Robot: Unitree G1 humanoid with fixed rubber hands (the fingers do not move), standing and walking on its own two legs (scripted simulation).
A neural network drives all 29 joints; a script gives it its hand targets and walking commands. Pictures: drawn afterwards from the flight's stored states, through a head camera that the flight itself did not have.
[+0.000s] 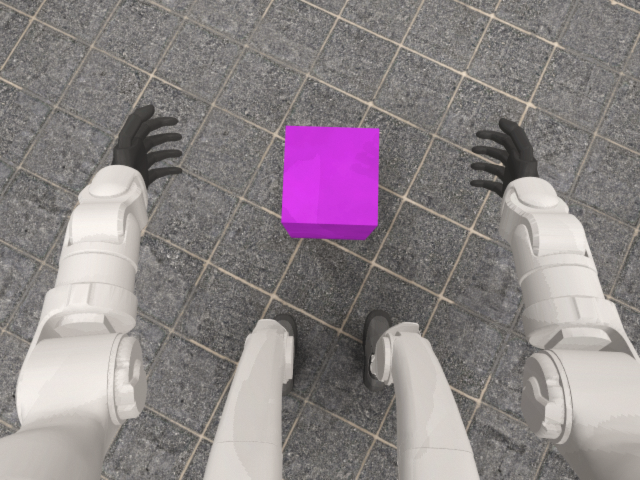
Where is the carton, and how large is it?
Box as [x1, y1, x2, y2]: [281, 126, 378, 239]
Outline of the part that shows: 286,126 281,222 290,236 364,239 377,225 378,128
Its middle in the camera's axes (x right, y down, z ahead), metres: +0.02 -0.13 +0.94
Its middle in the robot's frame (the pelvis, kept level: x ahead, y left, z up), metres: +0.54 +0.02 -0.55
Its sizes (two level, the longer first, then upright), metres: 0.210 0.200 0.250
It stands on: the floor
